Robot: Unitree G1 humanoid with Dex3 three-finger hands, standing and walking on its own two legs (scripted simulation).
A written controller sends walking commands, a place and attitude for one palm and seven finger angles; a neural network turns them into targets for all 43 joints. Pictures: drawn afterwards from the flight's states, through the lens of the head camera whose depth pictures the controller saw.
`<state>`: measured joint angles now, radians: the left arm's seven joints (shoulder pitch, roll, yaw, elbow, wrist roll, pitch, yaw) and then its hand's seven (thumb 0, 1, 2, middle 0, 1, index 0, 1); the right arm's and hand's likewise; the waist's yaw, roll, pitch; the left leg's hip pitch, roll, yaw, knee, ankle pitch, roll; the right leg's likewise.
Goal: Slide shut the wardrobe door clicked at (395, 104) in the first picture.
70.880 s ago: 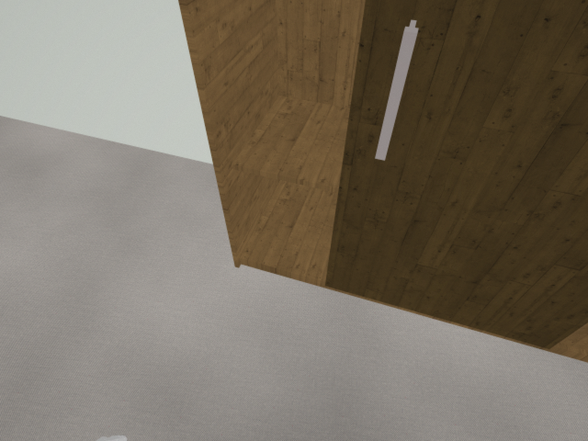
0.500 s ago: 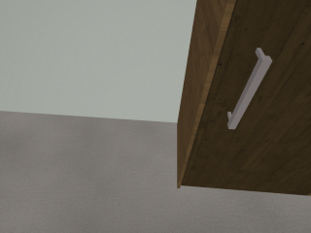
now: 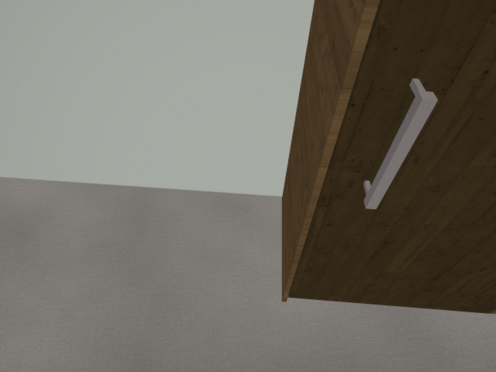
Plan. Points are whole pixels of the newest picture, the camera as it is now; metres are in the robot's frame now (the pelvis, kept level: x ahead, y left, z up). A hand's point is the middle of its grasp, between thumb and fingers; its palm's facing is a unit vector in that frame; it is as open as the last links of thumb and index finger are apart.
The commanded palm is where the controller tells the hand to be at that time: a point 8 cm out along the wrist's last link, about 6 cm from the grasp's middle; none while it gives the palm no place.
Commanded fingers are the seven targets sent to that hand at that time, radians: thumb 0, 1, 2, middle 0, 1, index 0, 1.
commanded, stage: shuffle to correct the standing spot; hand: right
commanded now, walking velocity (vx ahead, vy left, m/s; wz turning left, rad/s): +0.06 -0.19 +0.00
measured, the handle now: (390, 151) +0.48 -0.23 +0.10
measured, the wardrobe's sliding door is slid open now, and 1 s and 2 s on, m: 0.00 0.00 0.00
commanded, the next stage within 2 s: come to a stop and stand still in 0.16 s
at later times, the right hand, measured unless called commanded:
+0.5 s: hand out of the picture +0.04 -0.23 -0.18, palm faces +0.02 +0.97 -0.24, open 7.4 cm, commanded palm none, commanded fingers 0.00 -0.90 -0.90 0.20 0.30 0.20 0.30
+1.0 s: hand out of the picture +0.03 -0.19 -0.17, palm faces +0.01 +0.98 -0.19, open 7.3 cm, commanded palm none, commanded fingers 0.00 -0.90 -0.90 0.20 0.30 0.20 0.30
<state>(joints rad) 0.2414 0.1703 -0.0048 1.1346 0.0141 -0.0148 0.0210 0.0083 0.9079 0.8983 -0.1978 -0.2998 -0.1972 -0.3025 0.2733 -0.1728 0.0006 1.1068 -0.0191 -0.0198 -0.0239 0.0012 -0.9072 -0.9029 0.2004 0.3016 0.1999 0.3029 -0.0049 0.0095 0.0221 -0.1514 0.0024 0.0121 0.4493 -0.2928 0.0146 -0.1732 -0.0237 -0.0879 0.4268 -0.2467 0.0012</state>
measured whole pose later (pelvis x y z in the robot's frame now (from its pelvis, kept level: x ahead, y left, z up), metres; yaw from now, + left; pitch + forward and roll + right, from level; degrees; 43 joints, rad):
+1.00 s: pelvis +0.03 -0.01 +0.00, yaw +0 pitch -1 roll -1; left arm 0.26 0.15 -0.02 1.17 0.01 -0.02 0.03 0.01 0.91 0.90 -0.20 -0.30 -0.20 -0.30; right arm 0.27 -0.16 0.01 1.13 -0.01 -0.02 -0.03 0.00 -0.91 -0.90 0.20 0.30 0.20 0.30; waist 0.00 0.01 0.02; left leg -0.13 -0.02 0.08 0.39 -0.25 0.05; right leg -0.09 0.00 -0.10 0.36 -0.25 -0.01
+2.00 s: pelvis -0.03 -0.06 +0.00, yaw +0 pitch -1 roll +0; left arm 0.35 0.12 -0.02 1.10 0.02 -0.01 0.02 0.01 0.91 0.90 -0.20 -0.30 -0.20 -0.30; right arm 0.37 -0.13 0.01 1.10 -0.02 -0.01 -0.03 0.00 -0.91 -0.90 0.20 0.30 0.20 0.30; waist 0.00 0.03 0.00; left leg -0.23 0.04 0.06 0.46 -0.20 -0.01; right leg -0.20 0.06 -0.09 0.44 -0.22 -0.08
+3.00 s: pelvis -0.01 -0.07 +0.00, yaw +1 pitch -1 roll +0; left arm 0.32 0.10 -0.02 1.13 0.01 -0.03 0.03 0.01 0.91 0.90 -0.20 -0.30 -0.20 -0.30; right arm 0.34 -0.11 0.01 1.11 -0.02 -0.01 -0.04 0.00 -0.91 -0.90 0.20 0.30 0.20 0.30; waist 0.00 0.03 0.02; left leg -0.20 0.04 0.04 0.43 -0.21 -0.03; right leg -0.15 0.06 -0.11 0.41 -0.24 -0.09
